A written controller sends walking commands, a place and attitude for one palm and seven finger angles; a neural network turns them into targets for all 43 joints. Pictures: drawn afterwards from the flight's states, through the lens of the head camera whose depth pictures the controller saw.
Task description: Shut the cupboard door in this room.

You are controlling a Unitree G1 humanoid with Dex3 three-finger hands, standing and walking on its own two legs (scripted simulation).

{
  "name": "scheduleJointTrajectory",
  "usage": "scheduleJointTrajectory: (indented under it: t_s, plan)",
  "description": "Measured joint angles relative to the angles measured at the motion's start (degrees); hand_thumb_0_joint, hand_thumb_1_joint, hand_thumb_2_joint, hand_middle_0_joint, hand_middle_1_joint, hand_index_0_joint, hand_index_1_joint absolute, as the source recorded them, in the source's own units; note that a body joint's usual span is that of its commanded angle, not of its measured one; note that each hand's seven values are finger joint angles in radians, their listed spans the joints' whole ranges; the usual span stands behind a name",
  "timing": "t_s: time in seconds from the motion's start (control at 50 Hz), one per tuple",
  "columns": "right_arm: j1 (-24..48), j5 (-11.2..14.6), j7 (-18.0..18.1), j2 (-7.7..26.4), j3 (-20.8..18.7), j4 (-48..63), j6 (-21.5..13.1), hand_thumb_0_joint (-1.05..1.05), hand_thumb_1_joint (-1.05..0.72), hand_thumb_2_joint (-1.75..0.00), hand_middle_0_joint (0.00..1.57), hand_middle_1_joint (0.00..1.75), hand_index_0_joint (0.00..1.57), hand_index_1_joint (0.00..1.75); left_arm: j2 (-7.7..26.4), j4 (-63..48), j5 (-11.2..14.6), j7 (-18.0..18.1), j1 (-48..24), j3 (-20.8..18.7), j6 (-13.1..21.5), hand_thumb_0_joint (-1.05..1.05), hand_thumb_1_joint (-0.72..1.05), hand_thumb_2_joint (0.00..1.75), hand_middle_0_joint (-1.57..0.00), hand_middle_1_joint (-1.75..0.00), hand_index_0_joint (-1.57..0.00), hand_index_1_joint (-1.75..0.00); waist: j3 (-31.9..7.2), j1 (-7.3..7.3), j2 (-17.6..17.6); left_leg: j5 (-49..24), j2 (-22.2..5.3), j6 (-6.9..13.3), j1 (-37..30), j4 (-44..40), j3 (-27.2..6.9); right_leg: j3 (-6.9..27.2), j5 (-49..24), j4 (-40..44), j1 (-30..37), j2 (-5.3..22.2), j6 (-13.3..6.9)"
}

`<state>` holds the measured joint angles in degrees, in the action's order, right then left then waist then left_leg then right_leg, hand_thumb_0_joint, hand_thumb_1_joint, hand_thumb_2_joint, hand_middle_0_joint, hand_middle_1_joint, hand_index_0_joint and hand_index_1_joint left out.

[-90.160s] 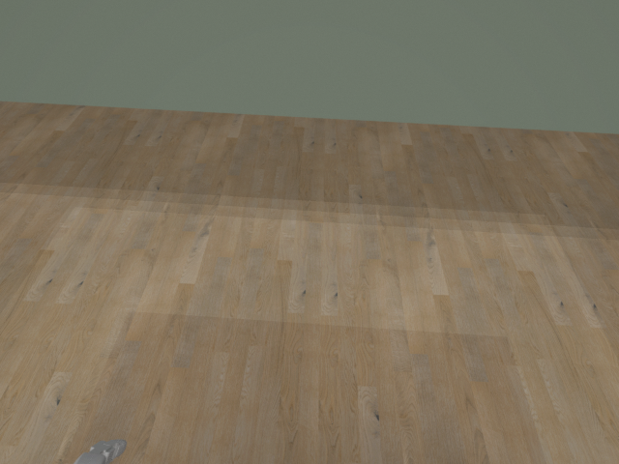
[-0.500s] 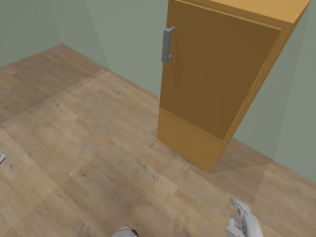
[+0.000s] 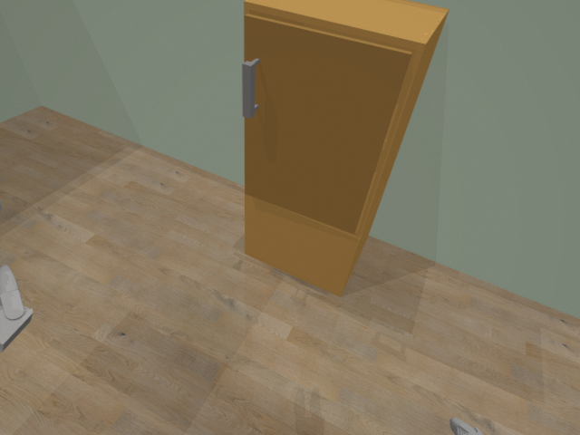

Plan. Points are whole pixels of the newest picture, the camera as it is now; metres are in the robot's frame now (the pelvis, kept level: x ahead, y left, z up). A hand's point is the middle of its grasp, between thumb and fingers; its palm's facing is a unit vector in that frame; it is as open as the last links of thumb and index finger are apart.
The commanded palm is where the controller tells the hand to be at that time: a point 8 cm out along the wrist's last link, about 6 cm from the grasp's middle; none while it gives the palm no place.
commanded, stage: stop stepping back and stand still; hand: left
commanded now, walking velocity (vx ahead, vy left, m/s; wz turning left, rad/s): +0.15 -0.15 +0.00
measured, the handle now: (252, 88) +0.97 +0.10 +0.05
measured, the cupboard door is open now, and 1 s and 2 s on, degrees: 2 2 2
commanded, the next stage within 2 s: let the arm hang, fingers relaxed in 1.62 s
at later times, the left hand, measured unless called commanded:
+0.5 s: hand out of the picture +0.17 +0.31 +0.16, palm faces +0.45 -0.81 -0.39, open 7.4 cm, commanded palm +0.11 +0.34 +0.17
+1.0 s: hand out of the picture +0.21 +0.30 +0.15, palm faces +0.39 -0.80 -0.46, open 7.4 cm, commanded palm +0.15 +0.34 +0.17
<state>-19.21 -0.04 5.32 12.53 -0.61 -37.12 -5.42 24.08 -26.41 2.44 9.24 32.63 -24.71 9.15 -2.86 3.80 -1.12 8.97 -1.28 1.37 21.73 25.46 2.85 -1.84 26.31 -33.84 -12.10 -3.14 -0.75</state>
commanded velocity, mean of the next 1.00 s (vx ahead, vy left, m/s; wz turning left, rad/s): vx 0.06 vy -0.06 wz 0.00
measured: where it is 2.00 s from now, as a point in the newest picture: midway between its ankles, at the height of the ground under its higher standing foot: outside the picture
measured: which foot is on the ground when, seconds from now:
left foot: down 0.00-0.10, up 0.12-0.38, down 0.40-1.00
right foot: up 0.00-0.06, down 0.08-0.42, up 0.44-0.64, down 0.66-1.00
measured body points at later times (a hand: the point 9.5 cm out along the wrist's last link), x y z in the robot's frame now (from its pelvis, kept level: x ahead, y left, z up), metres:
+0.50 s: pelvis -0.04 +0.05 -0.01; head -0.04 +0.08 +0.44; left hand +0.14 +0.35 +0.18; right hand +0.10 -0.20 -0.09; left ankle -0.02 +0.17 -0.74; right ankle -0.04 -0.06 -0.72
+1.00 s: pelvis +0.00 +0.04 +0.00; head +0.01 +0.06 +0.44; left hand +0.19 +0.34 +0.18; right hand +0.13 -0.21 -0.09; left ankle -0.02 +0.17 -0.74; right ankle +0.00 -0.05 -0.74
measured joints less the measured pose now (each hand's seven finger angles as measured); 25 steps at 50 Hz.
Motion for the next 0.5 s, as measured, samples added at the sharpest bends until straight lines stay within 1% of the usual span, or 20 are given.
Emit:
scheduleJointTrajectory:
  t_s: [0.06, 0.08, 0.1, 0.12, 0.16, 0.18, 0.2, 0.22, 0.24, 0.26, 0.3, 0.34, 0.38, 0.4, 0.42, 0.46, 0.5]
  plan:
    - [0.3, -0.5, -0.5, -1.3, 1.0, 0.6, -1.0, 0.01, -0.90, -0.90, 0.20, 0.30, 0.20, 0.29, 0.8, -4.2, -0.1, 0.3, 0.5, -0.3, 0.2, 0.02, 0.89, 0.90, -0.21, -0.30, -0.22, -0.30, 1.1, -0.86, -0.7, 0.8, 0.6, -0.9, 0.6, -1.7, 0.6, -2.8, 0.1, 4.3, 1.9, -1.2, -1.1]
    - [0.7, -0.6, -0.7, -1.6, 1.2, 1.0, -1.0, 0.01, -0.90, -0.90, 0.20, 0.30, 0.20, 0.29, 1.4, -5.4, -0.1, 0.4, 0.8, -0.6, 0.3, 0.02, 0.89, 0.90, -0.21, -0.30, -0.21, -0.30, 1.2, -1.10, -1.0, 2.0, 1.0, -1.1, 1.6, -0.8, 1.2, -2.8, 0.1, 6.2, 2.5, -1.1, -2.0]
    - [1.6, -0.8, -0.9, -1.5, 1.2, 1.1, -0.9, 0.01, -0.90, -0.90, 0.21, 0.30, 0.20, 0.30, 1.5, -6.1, -0.1, 0.3, 0.7, -0.6, 0.5, 0.02, 0.89, 0.90, -0.21, -0.30, -0.21, -0.30, 1.7, -1.35, -0.2, 4.4, 0.8, -1.3, 2.9, 1.6, 1.4, -2.8, -2.6, 6.5, 2.1, -1.3, -3.1]
    - [2.4, -0.9, -1.0, -1.4, 1.1, 0.9, -0.4, 0.01, -0.90, -0.90, 0.21, 0.30, 0.21, 0.30, 1.6, -6.5, -0.2, 0.2, 0.5, -0.5, 0.7, 0.02, 0.89, 0.90, -0.21, -0.30, -0.21, -0.30, 2.2, -1.67, 0.6, 7.5, 0.5, -1.6, 4.5, 5.7, 1.3, -2.9, -5.4, 5.8, 1.5, -1.4, -4.0]
    - [3.4, -0.9, -1.5, -1.6, 0.9, -0.4, 0.8, 0.01, -0.90, -0.90, 0.21, 0.30, 0.21, 0.30, 2.1, -6.3, -0.3, 0.1, 0.3, -0.3, 1.2, 0.02, 0.89, 0.90, -0.21, -0.30, -0.22, -0.30, 1.7, -2.95, 0.8, 11.2, 1.1, -2.3, 8.1, 19.3, 0.4, -2.3, -10.1, 4.6, 0.7, -0.7, -5.2]
    - [3.5, -0.8, -1.7, -1.6, 0.8, -1.2, 1.5, 0.01, -0.90, -0.90, 0.21, 0.30, 0.21, 0.30, 1.9, -5.5, -0.3, 0.1, 0.2, -0.3, 1.6, 0.02, 0.89, 0.90, -0.21, -0.30, -0.22, -0.30, 0.8, -3.49, 0.8, 11.7, 1.3, -2.4, 9.4, 25.6, -0.2, -1.7, -10.4, 4.1, 0.5, -0.3, -5.1]
    - [3.2, -0.6, -1.8, -1.7, 0.9, -1.6, 2.1, 0.01, -0.90, -0.90, 0.21, 0.30, 0.21, 0.30, 1.5, -4.3, -0.3, 0.1, 0.1, -0.3, 2.0, 0.02, 0.89, 0.90, -0.21, -0.30, -0.22, -0.30, -0.3, -3.78, 0.7, 11.8, 1.2, -2.4, 10.1, 30.1, -0.5, -1.2, -10.1, 4.0, 0.4, 0.0, -4.5]
    - [2.8, -0.5, -1.8, -1.8, 1.0, -1.8, 2.6, 0.01, -0.90, -0.90, 0.21, 0.30, 0.21, 0.30, 1.1, -2.6, -0.4, 0.2, -0.1, -0.3, 2.2, 0.02, 0.89, 0.90, -0.21, -0.30, -0.22, -0.30, -1.6, -3.88, 0.7, 11.7, 0.7, -2.4, 10.2, 32.6, -0.7, -1.0, -9.6, 4.2, 0.4, 0.4, -4.2]
    - [2.2, -0.4, -1.7, -1.8, 1.2, -1.9, 3.0, 0.01, -0.90, -0.90, 0.21, 0.30, 0.21, 0.30, 0.6, -0.7, -0.5, 0.3, -0.7, -0.2, 2.2, 0.01, 0.89, 0.90, -0.21, -0.30, -0.22, -0.30, -2.7, -3.85, 0.6, 11.4, 0.0, -2.2, 9.9, 33.2, -0.7, -1.0, -9.3, 4.5, 0.3, 0.8, -4.0]
    - [1.8, -0.3, -1.5, -1.7, 1.3, -1.9, 3.2, 0.01, -0.90, -0.90, 0.21, 0.30, 0.21, 0.30, 0.1, 1.3, -0.5, 0.4, -1.7, 0.0, 1.9, 0.01, 0.89, 0.90, -0.21, -0.30, -0.22, -0.30, -3.5, -3.80, 0.6, 11.5, -0.8, -2.1, 9.0, 32.3, -0.7, -1.3, -9.1, 4.8, 0.3, 1.3, -3.9]
    - [1.2, -0.3, -0.8, -1.4, 1.4, -2.0, 3.1, 0.01, -0.90, -0.90, 0.21, 0.30, 0.21, 0.30, -1.0, 5.0, -0.8, 0.8, -4.5, 0.7, 1.2, 0.01, 0.89, 0.90, -0.21, -0.30, -0.22, -0.30, -4.1, -3.72, 0.4, 12.1, -2.4, -1.5, 6.3, 27.7, -0.3, -2.0, -9.1, 5.1, 0.0, 2.3, -3.5]
    - [1.2, -0.4, -0.3, -0.9, 1.4, -1.9, 2.6, 0.01, -0.90, -0.90, 0.21, 0.30, 0.21, 0.30, -2.3, 6.8, -1.1, 1.3, -6.9, 1.8, 0.3, 0.01, 0.89, 0.90, -0.21, -0.30, -0.22, -0.30, -3.4, -3.72, 0.1, 12.6, -3.4, -1.0, 2.3, 21.0, 0.3, -2.6, -9.7, 4.6, -0.4, 3.1, -2.9]
    - [1.5, -0.5, 0.2, 0.1, 1.2, -1.4, 1.8, 0.01, -0.90, -0.90, 0.21, 0.30, 0.21, 0.30, -3.5, 5.9, -1.1, 1.7, -7.6, 2.9, -0.4, 0.01, 0.89, 0.90, -0.21, -0.30, -0.21, -0.30, -2.2, -3.48, 0.3, 11.9, -3.8, -0.6, -2.7, 12.5, 0.8, -3.3, -8.9, 3.1, -1.1, 3.5, -1.9]
    - [1.9, -0.5, 0.4, 0.5, 1.1, -1.0, 1.4, 0.01, -0.90, -0.90, 0.21, 0.30, 0.21, 0.30, -3.8, 4.5, -0.9, 1.7, -7.4, 3.3, -0.6, 0.02, 0.89, 0.90, -0.21, -0.30, -0.21, -0.30, -1.4, -3.27, 0.5, 10.3, -3.7, -0.9, -4.7, 8.7, 0.8, -3.5, -8.2, 1.6, -1.8, 3.7, -1.2]
    - [2.7, -0.5, 0.5, 0.3, 0.9, -0.8, 1.1, 0.01, -0.90, -0.90, 0.21, 0.30, 0.21, 0.30, -3.6, 2.9, -0.7, 1.7, -6.9, 3.2, -0.7, 0.02, 0.89, 0.90, -0.21, -0.30, -0.21, -0.30, -0.1, -3.12, -0.5, 6.9, -3.1, -1.5, -5.1, 7.8, 1.3, -2.9, -7.0, -0.6, -2.7, 4.4, -0.7]
    - [4.2, -0.5, 0.3, -0.9, 1.0, -0.1, 0.6, 0.01, -0.90, -0.90, 0.21, 0.30, 0.21, 0.30, -2.4, 0.0, -0.5, 1.6, -5.4, 2.2, -0.4, 0.02, 0.89, 0.90, -0.21, -0.30, -0.21, -0.30, 2.0, -3.23, -2.5, 6.8, -2.4, -1.9, -5.4, 8.7, 2.7, -1.0, -3.3, -5.9, -4.8, 4.4, -0.1]
    - [5.1, -0.8, -0.2, -2.5, 1.3, 0.3, -0.3, 0.01, -0.90, -0.90, 0.21, 0.30, 0.21, 0.30, -0.4, -2.4, -0.5, 1.2, -3.8, 0.7, 0.0, 0.02, 0.89, 0.90, -0.21, -0.30, -0.21, -0.30, 2.9, -2.80, -3.3, 7.4, -2.5, -1.9, -6.3, 7.7, 3.2, -0.7, -0.7, -10.7, -7.1, 3.6, 0.4]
